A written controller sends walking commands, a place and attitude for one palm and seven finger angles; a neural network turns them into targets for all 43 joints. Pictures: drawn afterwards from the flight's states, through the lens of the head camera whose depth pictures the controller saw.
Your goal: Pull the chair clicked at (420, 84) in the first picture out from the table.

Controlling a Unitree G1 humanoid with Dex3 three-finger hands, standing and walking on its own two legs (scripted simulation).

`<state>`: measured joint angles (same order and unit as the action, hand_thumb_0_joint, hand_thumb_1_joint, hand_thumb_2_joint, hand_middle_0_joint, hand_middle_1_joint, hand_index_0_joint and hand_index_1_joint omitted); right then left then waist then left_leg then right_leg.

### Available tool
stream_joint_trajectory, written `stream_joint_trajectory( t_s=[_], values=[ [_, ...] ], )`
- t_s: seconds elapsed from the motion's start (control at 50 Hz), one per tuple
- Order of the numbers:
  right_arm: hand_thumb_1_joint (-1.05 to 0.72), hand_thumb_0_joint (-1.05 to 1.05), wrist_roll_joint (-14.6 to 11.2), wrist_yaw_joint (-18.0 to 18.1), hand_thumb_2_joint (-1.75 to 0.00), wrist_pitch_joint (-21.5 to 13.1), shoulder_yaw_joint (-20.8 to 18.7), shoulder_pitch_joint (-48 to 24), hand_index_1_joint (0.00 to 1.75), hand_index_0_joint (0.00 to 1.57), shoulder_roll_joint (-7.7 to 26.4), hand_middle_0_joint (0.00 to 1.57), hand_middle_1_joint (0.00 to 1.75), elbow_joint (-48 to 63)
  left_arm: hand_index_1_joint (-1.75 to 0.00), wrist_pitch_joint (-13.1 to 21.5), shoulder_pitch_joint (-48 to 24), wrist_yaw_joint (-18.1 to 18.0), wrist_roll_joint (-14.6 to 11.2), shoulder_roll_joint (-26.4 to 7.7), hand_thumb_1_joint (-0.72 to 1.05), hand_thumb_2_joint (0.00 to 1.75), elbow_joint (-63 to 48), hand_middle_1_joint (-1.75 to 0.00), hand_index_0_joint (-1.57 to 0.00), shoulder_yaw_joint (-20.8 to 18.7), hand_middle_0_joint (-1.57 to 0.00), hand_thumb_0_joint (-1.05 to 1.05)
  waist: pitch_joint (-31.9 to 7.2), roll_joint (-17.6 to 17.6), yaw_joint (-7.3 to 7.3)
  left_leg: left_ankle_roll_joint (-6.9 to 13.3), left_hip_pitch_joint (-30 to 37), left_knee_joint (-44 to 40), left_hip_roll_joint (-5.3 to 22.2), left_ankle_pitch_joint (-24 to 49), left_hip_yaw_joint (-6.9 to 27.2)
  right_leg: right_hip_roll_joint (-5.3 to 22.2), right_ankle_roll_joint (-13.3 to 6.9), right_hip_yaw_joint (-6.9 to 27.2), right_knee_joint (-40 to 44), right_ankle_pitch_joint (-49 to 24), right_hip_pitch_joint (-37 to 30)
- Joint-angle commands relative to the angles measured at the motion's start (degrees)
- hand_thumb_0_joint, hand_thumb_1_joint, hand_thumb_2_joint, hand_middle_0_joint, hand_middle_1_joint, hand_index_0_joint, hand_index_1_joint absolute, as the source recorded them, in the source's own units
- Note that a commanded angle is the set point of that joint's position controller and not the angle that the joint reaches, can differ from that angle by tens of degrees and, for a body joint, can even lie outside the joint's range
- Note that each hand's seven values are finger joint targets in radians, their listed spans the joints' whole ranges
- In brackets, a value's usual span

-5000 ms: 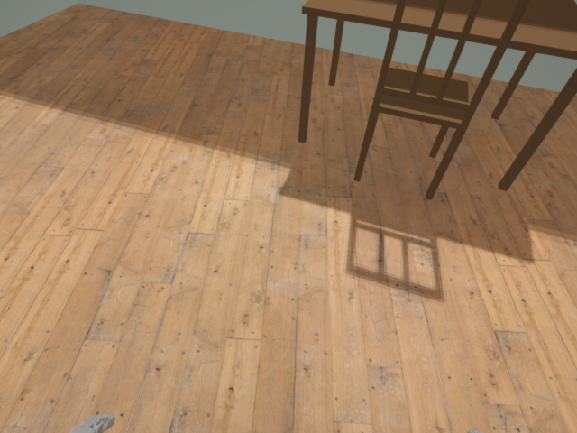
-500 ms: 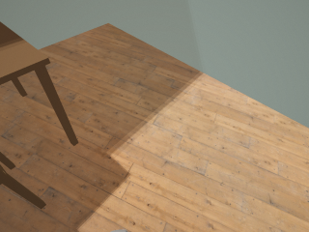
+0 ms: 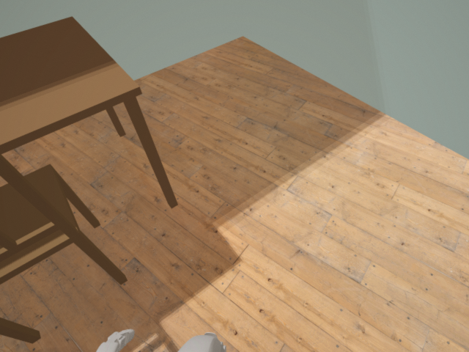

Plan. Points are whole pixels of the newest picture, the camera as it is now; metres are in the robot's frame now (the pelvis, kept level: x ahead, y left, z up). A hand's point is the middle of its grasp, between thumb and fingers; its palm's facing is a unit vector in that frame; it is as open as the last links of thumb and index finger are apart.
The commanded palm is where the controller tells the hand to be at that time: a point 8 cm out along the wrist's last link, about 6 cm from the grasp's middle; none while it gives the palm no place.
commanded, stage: turn to face it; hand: left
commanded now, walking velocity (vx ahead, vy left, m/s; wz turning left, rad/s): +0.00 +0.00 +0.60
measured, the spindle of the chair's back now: out of the picture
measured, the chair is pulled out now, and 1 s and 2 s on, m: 0.00 0.00 0.00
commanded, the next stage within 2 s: take the last steps up to it in 0.88 s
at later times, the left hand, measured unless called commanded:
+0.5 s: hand out of the picture -0.05 +0.26 -0.18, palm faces +0.37 -0.89 -0.27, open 7.4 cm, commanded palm none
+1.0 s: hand out of the picture -0.05 +0.18 -0.14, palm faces +0.53 -0.81 -0.26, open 7.4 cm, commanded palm none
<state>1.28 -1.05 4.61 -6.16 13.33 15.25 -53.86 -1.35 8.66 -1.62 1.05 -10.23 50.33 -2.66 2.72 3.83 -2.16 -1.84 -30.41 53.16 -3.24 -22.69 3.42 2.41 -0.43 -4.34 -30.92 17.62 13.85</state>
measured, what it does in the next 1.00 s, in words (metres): steps on the spot, turning left: left foot, then right foot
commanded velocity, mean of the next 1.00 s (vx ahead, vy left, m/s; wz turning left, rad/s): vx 0.01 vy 0.00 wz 0.44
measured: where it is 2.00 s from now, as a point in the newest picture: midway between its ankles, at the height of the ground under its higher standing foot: outside the picture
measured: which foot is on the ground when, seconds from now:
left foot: up 0.00-0.34, down 0.36-0.76, up 0.78-1.00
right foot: down 0.00-0.36, up 0.38-0.74, down 0.76-1.00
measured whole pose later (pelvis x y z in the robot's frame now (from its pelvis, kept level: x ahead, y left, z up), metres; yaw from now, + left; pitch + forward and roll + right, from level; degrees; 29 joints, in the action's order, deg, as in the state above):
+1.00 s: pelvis -0.02 -0.02 +0.01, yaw +32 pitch -2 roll +2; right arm 0.9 -1.4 5.0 -4.6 12.9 14.4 -55.9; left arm -0.6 12.7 -1.3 1.3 -9.0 51.8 -1.2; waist 3.4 2.1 -0.7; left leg -3.2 -25.7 62.9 0.9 -21.9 1.1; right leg 5.0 -1.0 -8.7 -28.8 14.6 12.5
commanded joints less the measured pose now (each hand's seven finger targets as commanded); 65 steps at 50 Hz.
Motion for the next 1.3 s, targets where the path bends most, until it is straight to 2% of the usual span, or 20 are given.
stream_joint_trajectory(
  t_s=[0.0,0.18,0.24,0.3,0.32,0.34,0.36,0.46,0.62,0.7,0.72,0.76,0.78,0.88,1.08,1.14,1.16,1.2,1.22,1.28],
  values=[
    [-0.90,0.00,0.21,-0.55,-0.90,-1.35,-0.59,0.66,0.30,0.20,3.56,0.20,0.30,4.14,-0.30,1.99,-2.98,-0.63,-0.08,-9.30,0.90,0.90,-5.26,-0.30,-0.20,-1.80,-0.20,0.00,-0.46,-14.28,-0.76,-2.39,-5.10,16.83,5.09,2.31,-2.53,15.12,-4.47,5.50,12.59,-19.61,-2.56],
    [-0.90,0.00,-0.39,-0.86,-0.90,-1.42,1.12,-9.50,0.30,0.20,2.23,0.20,0.30,7.16,-0.30,1.45,8.11,-0.30,0.63,-13.57,0.90,0.90,-1.48,-0.30,-0.20,-2.59,-0.20,0.00,-1.99,-15.65,5.01,-2.86,0.95,-2.05,5.57,-2.34,-8.35,18.54,-5.89,0.30,7.77,-31.63,-10.01],
    [-0.90,0.00,-0.57,-0.80,-0.90,-2.05,1.55,-8.90,0.30,0.20,2.36,0.20,0.30,7.40,-0.30,1.09,7.66,-0.21,0.74,-14.82,0.90,0.90,-1.57,-0.30,-0.20,-3.21,-0.20,0.00,-4.27,-17.41,4.99,-1.64,5.98,-9.90,5.01,-2.33,-10.18,19.28,-5.42,-1.16,4.81,-33.51,-10.62],
    [-0.90,0.00,-0.32,-0.54,-0.90,-3.00,0.84,-2.41,0.30,0.20,5.42,0.20,0.30,6.13,-0.30,0.73,6.79,0.16,-0.13,-14.73,0.90,0.90,-1.43,-0.30,-0.20,-3.46,-0.20,0.00,-9.13,-12.18,0.97,0.08,20.33,-27.66,4.85,11.77,-9.86,17.39,-0.60,-5.98,-7.75,-30.42,-6.63],
    [-0.90,0.00,0.07,-0.15,-0.90,-3.69,-0.74,1.72,0.30,0.20,11.44,0.20,0.30,5.55,-0.30,0.59,6.82,0.54,-0.60,-12.27,0.90,0.90,-3.05,-0.30,-0.20,-3.26,-0.20,0.00,-12.89,1.62,-1.41,5.00,33.11,-30.64,15.42,27.90,4.02,12.03,3.56,-8.05,-20.13,-14.10,6.73],
    [-0.90,0.00,-0.48,0.38,-0.90,-3.79,-2.04,5.83,0.30,0.20,17.08,0.20,0.30,4.74,-0.30,0.51,2.53,0.85,-0.69,-8.56,0.90,0.90,-5.94,-0.30,-0.20,-1.75,-0.20,0.00,-13.00,14.94,-3.93,13.30,37.72,-30.42,28.13,56.13,19.96,5.29,6.67,-4.66,-31.24,21.30,21.07],
    [-0.90,0.00,-0.60,0.62,-0.90,-3.39,-1.69,7.43,0.30,0.20,16.18,0.20,0.30,3.26,-0.30,-0.20,0.65,0.46,-0.18,-10.04,0.90,0.90,-6.41,-0.30,-0.20,-2.04,-0.20,0.00,-13.12,8.53,-3.68,15.77,36.19,-28.45,28.84,56.59,14.98,6.27,5.58,1.26,-35.40,20.67,21.46],
    [-0.90,0.00,-0.08,1.45,-0.90,-3.78,0.43,-5.41,0.30,0.20,10.05,0.20,0.30,6.67,-0.30,-0.65,2.47,0.97,-0.30,-9.67,0.90,0.90,-2.94,-0.30,-0.20,-2.53,-0.20,0.00,-4.43,6.17,1.40,10.35,21.46,-31.54,16.56,36.62,6.08,4.71,6.09,2.90,-34.12,7.13,16.66],
    [-0.90,0.00,0.30,1.12,-0.90,-3.10,0.07,-3.05,0.30,0.20,9.99,0.20,0.30,6.41,-0.30,-0.56,0.92,0.62,-0.44,-8.18,0.90,0.90,-4.04,-0.30,-0.20,-1.87,-0.20,0.00,-3.99,5.07,0.39,11.65,19.07,-32.80,15.85,26.48,11.88,1.13,5.78,2.18,-17.92,7.58,9.94],
    [-0.90,0.00,0.02,1.03,-0.90,-2.81,0.11,-4.99,0.30,0.20,9.28,0.20,0.30,6.80,-0.30,0.60,6.83,0.26,-0.81,-8.32,0.90,0.90,-2.83,-0.30,-0.20,-1.85,-0.20,0.00,-6.29,4.80,3.38,9.42,15.11,-26.77,13.77,28.86,12.49,-0.72,4.99,1.59,-0.35,-1.06,-2.11],
    [-0.90,0.00,-0.41,0.88,-0.90,-2.88,0.26,-4.56,0.30,0.20,7.69,0.20,0.30,6.80,-0.30,1.31,8.78,0.08,-0.61,-9.81,0.90,0.90,-2.29,-0.30,-0.20,-2.11,-0.20,0.00,-7.05,0.29,4.29,6.54,11.25,-22.31,10.84,22.94,10.55,1.50,4.69,3.13,8.58,-7.07,-8.64],
    [-0.90,0.00,-0.71,0.78,-0.90,-2.63,1.10,-3.83,0.30,0.20,2.95,0.20,0.30,8.50,-0.30,1.99,8.90,-0.37,0.38,-18.49,0.90,0.90,-3.13,-0.30,-0.20,-3.27,-0.20,0.00,-6.31,-22.14,4.63,-0.24,-1.82,1.47,0.10,-12.14,-0.16,25.77,-5.51,25.99,15.27,-18.99,-9.56],
    [-0.90,0.00,-0.44,0.79,-0.90,-2.17,0.41,-4.26,0.30,0.20,4.77,0.20,0.30,8.36,-0.30,1.66,7.21,-0.49,0.25,-16.79,0.90,0.90,-3.61,-0.30,-0.20,-3.01,-0.20,0.00,-5.02,-14.89,4.22,0.30,-0.12,9.00,2.31,-10.51,1.99,25.46,-8.32,21.27,14.76,-18.01,-4.63],
    [-0.90,0.00,-0.10,-0.08,-0.90,-1.17,0.49,-0.78,0.30,0.20,3.52,0.20,0.30,2.63,-0.30,1.96,1.60,-0.37,-0.02,-10.29,0.90,0.90,-3.70,-0.30,-0.20,-1.59,-0.20,0.00,-0.70,-14.63,1.21,-1.24,-0.16,16.11,4.48,2.23,-1.01,14.45,-4.51,6.72,14.42,-12.42,-1.43],
    [-0.90,0.00,-0.25,-0.66,-0.90,-2.90,2.22,-6.04,0.30,0.20,0.90,0.20,0.30,2.67,-0.30,2.68,11.45,0.19,0.93,-13.47,0.90,0.90,2.98,-0.30,-0.20,-2.89,-0.20,0.00,-2.52,-15.08,6.48,-0.30,6.09,-9.63,5.76,-5.19,-6.85,19.15,-7.44,10.33,17.28,2.61,-8.47],
    [-0.90,0.00,-0.19,-0.37,-0.90,-4.25,2.68,0.82,0.30,0.20,0.00,0.20,0.30,0.26,-0.30,2.45,8.98,0.55,0.58,-13.31,0.90,0.90,4.02,-0.30,-0.20,-2.90,-0.20,0.00,-3.62,-12.96,2.95,0.88,19.62,-24.16,4.07,0.87,-9.88,15.88,-4.65,5.65,13.37,7.98,-0.96],
    [-0.90,0.00,-0.23,0.01,-0.90,-4.87,2.46,4.89,0.30,0.20,1.29,0.20,0.30,-1.26,-0.30,2.18,7.96,0.81,0.02,-11.87,0.90,0.90,4.06,-0.30,-0.20,-2.61,-0.20,0.00,-4.41,-7.58,0.81,1.30,28.06,-31.16,4.59,4.03,-8.84,13.16,-2.15,1.94,8.20,10.11,5.07],
    [-0.90,0.00,0.48,1.09,-0.90,-5.13,0.53,13.52,0.30,0.20,9.97,0.20,0.30,-2.79,-0.30,1.68,3.05,1.50,-0.02,-5.08,0.90,0.90,0.53,-0.30,-0.20,-0.79,-0.20,0.00,-0.18,18.16,-3.83,10.12,33.83,-44.31,24.31,-11.26,19.75,1.23,3.06,-7.13,-18.11,17.08,26.03],
    [-0.90,0.00,0.52,1.49,-0.90,-4.88,0.71,13.61,0.30,0.20,10.15,0.20,0.30,-3.28,-0.30,1.84,-0.64,1.57,0.43,-6.13,0.90,0.90,-0.43,-0.30,-0.20,-0.86,-0.20,0.00,3.78,10.91,-4.02,13.57,28.75,-46.33,27.02,-12.67,21.16,3.40,1.55,-0.68,-24.90,14.99,28.27],
    [-0.90,0.00,-0.03,2.16,-0.90,-6.06,2.87,6.15,0.30,0.20,3.84,0.20,0.30,-2.30,-0.30,1.87,3.09,2.63,0.84,-6.05,0.90,0.90,3.85,-0.30,-0.20,-1.02,-0.20,0.00,6.55,5.95,0.52,10.77,22.42,-46.35,20.01,-7.87,11.22,5.01,1.04,1.94,-32.02,2.92,25.25]
  ],
)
